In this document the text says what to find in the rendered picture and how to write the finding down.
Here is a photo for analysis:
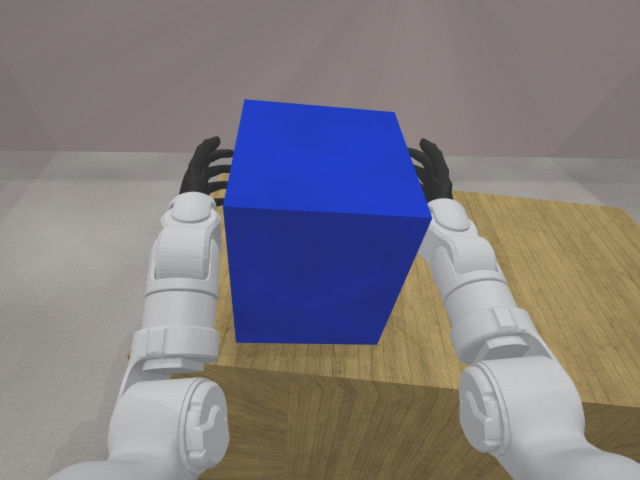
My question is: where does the robot left hand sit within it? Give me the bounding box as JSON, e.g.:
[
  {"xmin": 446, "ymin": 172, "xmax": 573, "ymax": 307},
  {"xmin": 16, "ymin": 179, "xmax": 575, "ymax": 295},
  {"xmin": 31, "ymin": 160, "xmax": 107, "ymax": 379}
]
[{"xmin": 179, "ymin": 136, "xmax": 234, "ymax": 207}]

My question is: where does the robot left forearm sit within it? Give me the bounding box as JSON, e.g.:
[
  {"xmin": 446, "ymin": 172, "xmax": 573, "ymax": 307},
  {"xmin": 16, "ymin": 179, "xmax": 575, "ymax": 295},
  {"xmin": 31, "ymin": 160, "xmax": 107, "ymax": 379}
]
[{"xmin": 108, "ymin": 192, "xmax": 222, "ymax": 453}]

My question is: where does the carton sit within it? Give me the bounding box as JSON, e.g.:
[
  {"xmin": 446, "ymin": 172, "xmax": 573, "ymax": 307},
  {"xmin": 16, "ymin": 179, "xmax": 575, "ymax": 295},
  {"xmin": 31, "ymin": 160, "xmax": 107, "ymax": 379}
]
[{"xmin": 223, "ymin": 99, "xmax": 432, "ymax": 345}]

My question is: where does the right robot upper arm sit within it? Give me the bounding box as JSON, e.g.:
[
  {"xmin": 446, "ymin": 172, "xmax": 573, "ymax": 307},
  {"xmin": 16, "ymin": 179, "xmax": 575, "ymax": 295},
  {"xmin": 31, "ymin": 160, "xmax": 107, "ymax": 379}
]
[{"xmin": 459, "ymin": 355, "xmax": 640, "ymax": 480}]

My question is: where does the robot right hand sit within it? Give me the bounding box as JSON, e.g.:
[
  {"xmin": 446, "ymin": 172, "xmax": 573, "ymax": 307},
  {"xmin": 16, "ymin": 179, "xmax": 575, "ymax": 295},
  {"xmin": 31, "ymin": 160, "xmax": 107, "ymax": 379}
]
[{"xmin": 407, "ymin": 138, "xmax": 453, "ymax": 203}]

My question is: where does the robot right forearm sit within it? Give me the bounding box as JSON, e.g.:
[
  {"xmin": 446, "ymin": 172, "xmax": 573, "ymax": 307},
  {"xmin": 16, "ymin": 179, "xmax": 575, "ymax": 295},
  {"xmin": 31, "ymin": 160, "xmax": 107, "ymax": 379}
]
[{"xmin": 418, "ymin": 198, "xmax": 585, "ymax": 430}]

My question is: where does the pedestal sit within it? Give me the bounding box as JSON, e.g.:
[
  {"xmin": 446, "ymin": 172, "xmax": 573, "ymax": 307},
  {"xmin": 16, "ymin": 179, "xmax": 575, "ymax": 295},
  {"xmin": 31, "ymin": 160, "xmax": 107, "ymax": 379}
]
[{"xmin": 127, "ymin": 173, "xmax": 640, "ymax": 480}]

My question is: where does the left robot upper arm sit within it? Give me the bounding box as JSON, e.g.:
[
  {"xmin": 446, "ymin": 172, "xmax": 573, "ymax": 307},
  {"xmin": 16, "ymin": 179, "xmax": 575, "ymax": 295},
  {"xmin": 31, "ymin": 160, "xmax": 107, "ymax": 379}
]
[{"xmin": 47, "ymin": 377, "xmax": 230, "ymax": 480}]

